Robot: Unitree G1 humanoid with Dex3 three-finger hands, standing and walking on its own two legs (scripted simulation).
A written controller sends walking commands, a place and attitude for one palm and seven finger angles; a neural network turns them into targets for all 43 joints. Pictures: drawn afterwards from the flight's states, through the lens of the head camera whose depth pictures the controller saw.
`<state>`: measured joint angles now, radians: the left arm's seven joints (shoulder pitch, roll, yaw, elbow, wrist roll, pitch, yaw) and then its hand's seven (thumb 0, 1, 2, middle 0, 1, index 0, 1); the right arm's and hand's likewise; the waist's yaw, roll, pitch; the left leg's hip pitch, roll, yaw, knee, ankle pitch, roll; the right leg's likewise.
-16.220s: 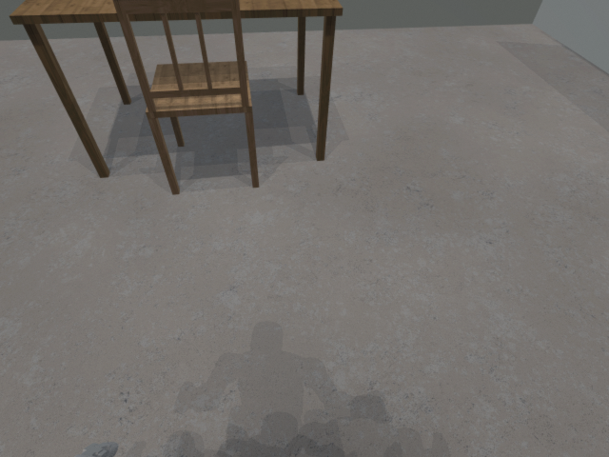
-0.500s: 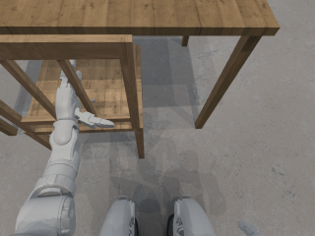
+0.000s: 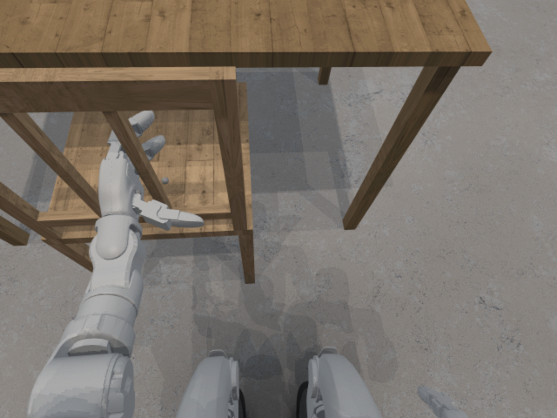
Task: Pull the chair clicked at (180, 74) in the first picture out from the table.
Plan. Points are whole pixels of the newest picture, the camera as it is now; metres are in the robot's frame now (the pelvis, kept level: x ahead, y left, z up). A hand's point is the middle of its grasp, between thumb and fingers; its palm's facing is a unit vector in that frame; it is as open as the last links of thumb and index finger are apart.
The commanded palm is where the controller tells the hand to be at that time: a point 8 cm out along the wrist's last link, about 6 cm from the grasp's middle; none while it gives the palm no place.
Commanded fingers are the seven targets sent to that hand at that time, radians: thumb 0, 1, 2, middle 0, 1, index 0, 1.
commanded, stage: hook a spindle and tug to test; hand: left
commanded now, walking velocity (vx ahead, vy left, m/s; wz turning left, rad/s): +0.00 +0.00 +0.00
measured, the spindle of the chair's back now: (68, 173) +0.46 +0.31 +0.01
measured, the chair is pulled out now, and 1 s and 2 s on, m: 0.00 0.02 0.10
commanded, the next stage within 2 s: step backward, pulling the chair out in 1.14 s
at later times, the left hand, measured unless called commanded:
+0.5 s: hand (163, 178) +0.44 +0.16 +0.03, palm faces +0.09 -1.00 -0.01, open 6.0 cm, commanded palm +0.41 +0.19 +0.02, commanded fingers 0.00 0.90 0.90 -0.50 -1.45 -0.50 -1.45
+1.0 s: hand (169, 191) +0.42 +0.15 +0.03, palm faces +0.06 -1.00 -0.01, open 4.9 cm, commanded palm +0.38 +0.19 +0.02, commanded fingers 0.00 0.90 0.90 -0.50 -1.45 -0.50 -1.45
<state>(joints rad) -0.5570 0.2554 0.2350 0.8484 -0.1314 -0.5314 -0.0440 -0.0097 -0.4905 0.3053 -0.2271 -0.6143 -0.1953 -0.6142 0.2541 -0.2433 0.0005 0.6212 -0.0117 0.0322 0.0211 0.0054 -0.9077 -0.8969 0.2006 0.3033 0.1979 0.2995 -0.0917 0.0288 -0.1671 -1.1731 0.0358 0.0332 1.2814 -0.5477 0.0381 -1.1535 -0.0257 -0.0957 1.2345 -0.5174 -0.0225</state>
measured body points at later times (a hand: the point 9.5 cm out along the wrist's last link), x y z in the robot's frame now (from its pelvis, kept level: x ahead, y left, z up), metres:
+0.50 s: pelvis +0.02 +0.01 +0.01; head +0.15 +0.02 +0.44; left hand +0.43 +0.22 +0.03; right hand +0.11 -0.25 -0.12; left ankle +0.02 +0.10 -0.62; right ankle +0.03 -0.11 -0.62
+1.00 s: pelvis +0.03 +0.00 +0.01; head +0.16 +0.01 +0.44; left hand +0.41 +0.20 +0.03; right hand +0.14 -0.25 -0.11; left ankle +0.02 +0.10 -0.62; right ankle +0.03 -0.11 -0.62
